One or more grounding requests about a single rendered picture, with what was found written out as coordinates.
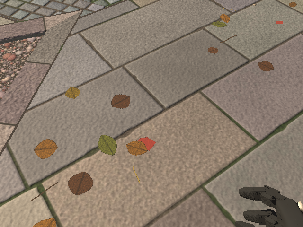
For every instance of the robot right hand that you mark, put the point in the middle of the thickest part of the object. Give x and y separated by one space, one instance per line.
288 213

